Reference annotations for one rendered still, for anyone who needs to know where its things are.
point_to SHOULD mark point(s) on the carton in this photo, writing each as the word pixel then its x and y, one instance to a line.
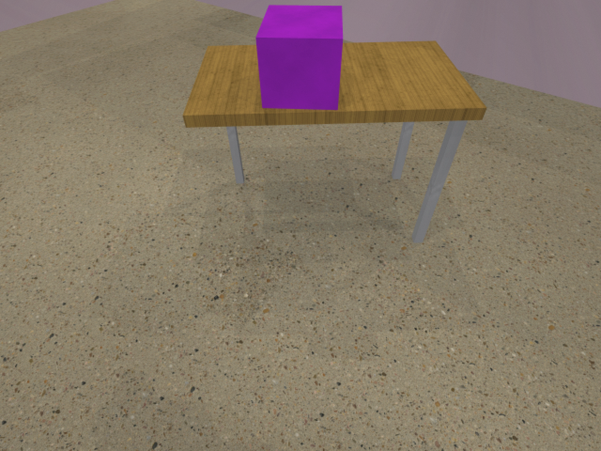
pixel 299 52

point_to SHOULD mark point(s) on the table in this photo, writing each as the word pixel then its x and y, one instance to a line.
pixel 400 81

